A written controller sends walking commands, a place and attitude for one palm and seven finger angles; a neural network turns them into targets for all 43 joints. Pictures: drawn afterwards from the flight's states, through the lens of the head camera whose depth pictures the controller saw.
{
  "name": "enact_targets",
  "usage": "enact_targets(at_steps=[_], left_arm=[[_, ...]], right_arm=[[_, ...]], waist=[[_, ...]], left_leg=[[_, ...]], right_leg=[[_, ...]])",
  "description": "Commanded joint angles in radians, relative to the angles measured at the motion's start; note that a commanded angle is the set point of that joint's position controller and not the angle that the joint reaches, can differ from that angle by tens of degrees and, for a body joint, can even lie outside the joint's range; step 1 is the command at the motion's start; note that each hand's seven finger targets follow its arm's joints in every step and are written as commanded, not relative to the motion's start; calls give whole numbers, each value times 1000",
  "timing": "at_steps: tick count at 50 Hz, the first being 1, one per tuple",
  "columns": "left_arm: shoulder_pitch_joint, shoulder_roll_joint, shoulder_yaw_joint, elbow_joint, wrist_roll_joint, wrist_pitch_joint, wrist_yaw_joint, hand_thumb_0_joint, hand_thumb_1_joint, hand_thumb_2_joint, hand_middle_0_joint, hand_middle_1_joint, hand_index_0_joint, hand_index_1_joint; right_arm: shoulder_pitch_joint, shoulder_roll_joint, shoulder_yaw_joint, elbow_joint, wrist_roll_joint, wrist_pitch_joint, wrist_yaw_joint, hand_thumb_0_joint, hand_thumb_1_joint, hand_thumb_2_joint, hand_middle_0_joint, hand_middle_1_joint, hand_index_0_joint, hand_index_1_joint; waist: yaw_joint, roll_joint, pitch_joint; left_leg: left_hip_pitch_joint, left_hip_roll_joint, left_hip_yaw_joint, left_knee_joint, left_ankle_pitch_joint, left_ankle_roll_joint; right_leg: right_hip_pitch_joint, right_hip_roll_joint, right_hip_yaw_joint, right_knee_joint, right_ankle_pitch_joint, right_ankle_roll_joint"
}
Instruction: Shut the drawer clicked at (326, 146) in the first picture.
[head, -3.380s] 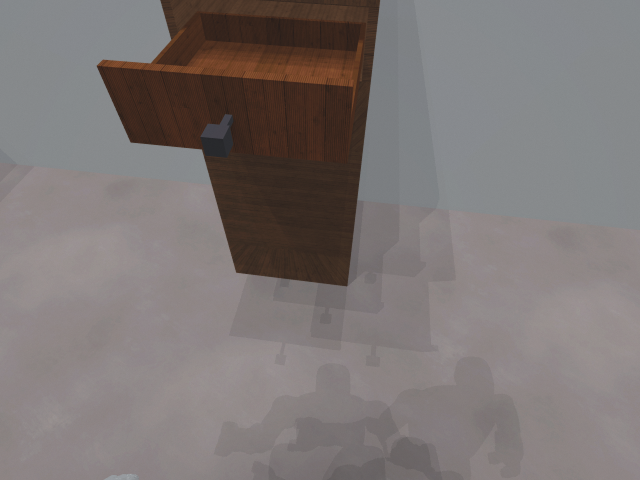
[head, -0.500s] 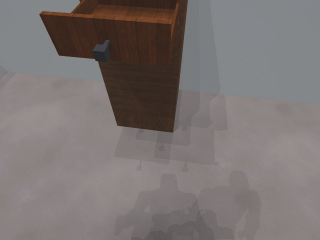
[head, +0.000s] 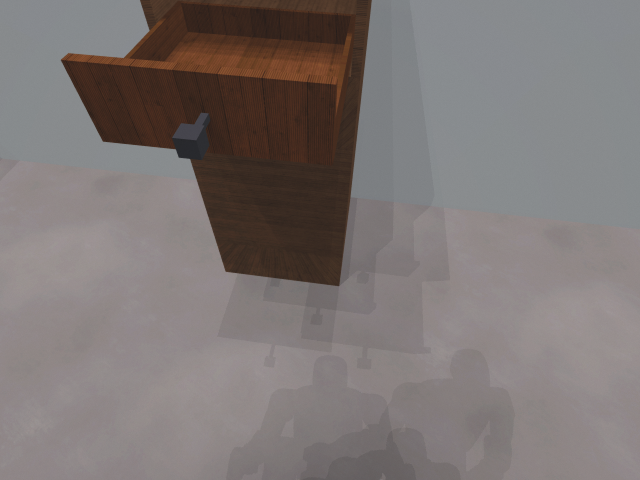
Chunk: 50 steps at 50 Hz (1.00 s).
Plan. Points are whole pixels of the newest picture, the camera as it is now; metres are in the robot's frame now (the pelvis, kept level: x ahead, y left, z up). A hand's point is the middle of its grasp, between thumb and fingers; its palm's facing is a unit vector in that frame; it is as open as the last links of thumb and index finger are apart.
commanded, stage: take the last steps up to it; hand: left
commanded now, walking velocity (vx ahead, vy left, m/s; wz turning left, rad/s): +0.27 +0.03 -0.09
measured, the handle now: (196, 133) +0.54 +0.22 +0.13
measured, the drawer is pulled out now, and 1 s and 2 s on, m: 0.29 0.29 0.29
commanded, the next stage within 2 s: come to a stop and stand still in 0.32 s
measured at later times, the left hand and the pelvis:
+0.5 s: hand (225, 414) +0.23 +0.16 -0.17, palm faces +0.00 -0.98 -0.20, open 7.3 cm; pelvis +0.16 -0.03 -0.01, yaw -1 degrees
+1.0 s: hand (229, 384) +0.28 +0.17 -0.17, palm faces +0.04 -0.96 -0.29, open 7.4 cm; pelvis +0.21 -0.05 -0.01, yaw +1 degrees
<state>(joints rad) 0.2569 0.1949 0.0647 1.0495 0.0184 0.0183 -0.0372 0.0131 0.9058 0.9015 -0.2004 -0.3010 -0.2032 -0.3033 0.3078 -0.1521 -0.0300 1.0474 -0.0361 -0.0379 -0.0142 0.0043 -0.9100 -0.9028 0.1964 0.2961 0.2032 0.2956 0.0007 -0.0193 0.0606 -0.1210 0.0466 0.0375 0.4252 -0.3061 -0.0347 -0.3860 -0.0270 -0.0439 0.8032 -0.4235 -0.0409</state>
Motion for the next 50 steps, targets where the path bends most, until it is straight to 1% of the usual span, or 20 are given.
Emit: enact_targets(at_steps=[1, 3, 4, 7, 12, 14, 16, 22, 23, 25, 27, 30, 33, 36, 38, 44, 46, 47, 48, 50], left_arm=[[88, 74, 24, -53, 0, -53, -6, 0, 900, 900, -200, -300, -200, -300], [291, 240, 60, 3, 8, -67, 20, 0, 900, 900, -200, -300, -200, -300], [256, 228, 51, -3, -3, -63, 30, 0, 900, 900, -200, -300, -200, -300], [54, 158, 40, -65, 6, -59, 45, 0, 900, 900, -200, -300, -200, -300], [34, 124, 37, -53, -9, -67, 33, 0, 900, 900, -200, -300, -200, -300], [10, 33, 11, -88, -17, -59, 25, 0, 900, 900, -200, -300, -200, -300], [-97, 58, 11, -146, -9, -69, 21, 0, 900, 900, -200, -300, -200, -300], [11, 24, 1, -64, -4, -58, 11, 0, 900, 900, -200, -300, -200, -300], [94, 53, 7, -41, -4, -63, 19, 0, 900, 900, -200, -300, -200, -300], [141, 184, 21, -13, -5, -69, 51, 0, 900, 900, -200, -300, -200, -300], [37, 197, 10, -44, 2, -54, 62, 0, 900, 900, -200, -300, -200, -300], [-2, 167, 21, -46, -6, -38, 86, 0, 900, 900, -200, -300, -200, -300], [-22, 181, 32, -70, -17, -22, 86, 0, 900, 900, -200, -300, -200, -300], [-90, 95, 14, -128, -15, -6, 87, 0, 900, 900, -200, -300, -200, -300], [-131, 94, 20, -135, -13, 15, 76, 0, 900, 900, -200, -300, -200, -300], [-43, 94, 16, -125, -2, 1, 58, 0, 900, 900, -200, -300, -200, -300], [44, 169, 27, -104, 9, -15, 62, 0, 900, 900, -200, -300, -200, -300], [59, 249, 39, -98, 16, -25, 70, 0, 900, 900, -200, -300, -200, -300], [38, 246, 26, -92, 6, -26, 71, 0, 900, 900, -200, -300, -200, -300], [-53, 201, 13, -118, 13, -19, 73, 0, 900, 900, -200, -300, -200, -300]], right_arm=[[7, -191, -38, -21, 6, -2, -14, 0, -900, -900, 200, 300, 200, 300], [-38, -99, -22, -74, 30, -5, 0, 0, -900, -900, 200, 300, 200, 300], [-75, -143, -33, -77, 18, -2, 4, 0, -900, -900, 200, 300, 200, 300], [-65, -93, -32, -52, 16, 5, 16, 0, -900, -900, 200, 300, 200, 300], [112, -47, -12, 20, 13, -11, 14, 0, -900, -900, 200, 300, 200, 300], [248, -207, -47, 43, -2, -28, -6, 0, -900, -900, 200, 300, 200, 300], [227, -226, -49, 4, 3, -13, -21, 0, -900, -900, 200, 300, 200, 300], [53, -172, -23, -6, 5, -11, -29, 0, -900, -900, 200, 300, 200, 300], [34, -152, -21, -17, 19, -8, -28, 0, -900, -900, 200, 300, 200, 300], [13, -102, -9, -52, 40, 10, -23, 0, -900, -900, 200, 300, 200, 300], [46, -71, -17, -20, 47, 35, -22, 0, -900, -900, 200, 300, 200, 300], [13, -101, -26, -12, 35, 60, -23, 0, -900, -900, 200, 300, 200, 300], [21, -136, -36, -6, 28, 61, -21, 0, -900, -900, 200, 300, 200, 300], [53, -213, -55, -20, 17, 65, -21, 0, -900, -900, 200, 300, 200, 300], [16, -216, -56, -36, 3, 68, -39, 0, -900, -900, 200, 300, 200, 300], [-75, -243, -70, -77, 7, 60, -37, 0, -900, -900, 200, 300, 200, 300], [-88, -208, -68, -104, 28, 65, -26, 0, -900, -900, 200, 300, 200, 300], [-109, -155, -58, -131, 36, 68, -18, 0, -900, -900, 200, 300, 200, 300], [-126, -157, -52, -128, 41, 83, -18, 0, -900, -900, 200, 300, 200, 300], [-133, -117, -46, -110, 35, 94, -9, 0, -900, -900, 200, 300, 200, 300]], waist=[[59, 47, -33], [134, -370, -49], [115, -233, 9], [19, -170, 64], [-51, 9, -57], [-96, 380, -93], [-97, 144, -27], [6, 161, -61], [43, 55, -113], [36, -218, -162], [-9, -90, -106], [5, -250, -50], [-7, -53, -128], [-41, 301, -131], [-45, 214, -75], [4, 201, -148], [30, -10, -180], [37, -230, -149], [37, -207, -136], [-3, -164, -27]], left_leg=[[-195, 122, -49, -3, 7, 117], [-523, -64, 81, 516, -286, 40], [-541, -1, -25, 661, -290, 43], [-417, 76, -56, 541, -197, 49], [11, -11, 83, 27, 109, 22], [173, 299, -354, -189, 20, 154], [139, 402, -434, -183, 168, 301], [-28, 171, -12, 39, 555, 118], [-79, 111, 26, 137, 491, 71], [-248, 4, 50, 287, -166, -15], [-190, 15, 15, 281, -231, -13], [-270, 9, 31, 193, -104, -15], [-93, 52, 41, 37, 461, 4], [134, 314, -180, -18, 1245, 198], [75, 318, -151, -12, 1087, 253], [143, 220, -49, 90, 968, 134], [-15, 98, 17, 244, 558, 46], [-218, -42, 63, 401, -97, -7], [-220, -35, -61, 521, -339, 1], [-212, -27, -75, 558, -273, 10]], right_leg=[[303, 26, -56, -271, 150, 5], [507, -349, 554, -614, -32, -124], [417, -379, 595, -647, -37, -181], [171, -299, 358, -602, 16, -179], [72, -141, 112, -411, 176, -94], [-181, 35, -51, 26, -57, 6], [-282, -34, 46, 239, -114, -1], [151, 12, -77, -255, 159, 15], [303, -9, -29, -375, 400, 22], [450, -340, 280, -413, 1111, -103], [332, -341, 177, -367, 1197, -146], [418, -275, 124, -279, 1411, -110], [357, -206, 46, -188, 1214, -38], [19, 13, -29, 98, -83, 44], [-35, 19, 77, 232, -223, 31], [111, 37, -4, -199, 109, 33], [310, -66, 114, -412, 692, 12], [381, -300, 377, -425, 1112, -94], [309, -378, 377, -433, 1098, -181], [157, -274, 274, -452, 849, -165]])
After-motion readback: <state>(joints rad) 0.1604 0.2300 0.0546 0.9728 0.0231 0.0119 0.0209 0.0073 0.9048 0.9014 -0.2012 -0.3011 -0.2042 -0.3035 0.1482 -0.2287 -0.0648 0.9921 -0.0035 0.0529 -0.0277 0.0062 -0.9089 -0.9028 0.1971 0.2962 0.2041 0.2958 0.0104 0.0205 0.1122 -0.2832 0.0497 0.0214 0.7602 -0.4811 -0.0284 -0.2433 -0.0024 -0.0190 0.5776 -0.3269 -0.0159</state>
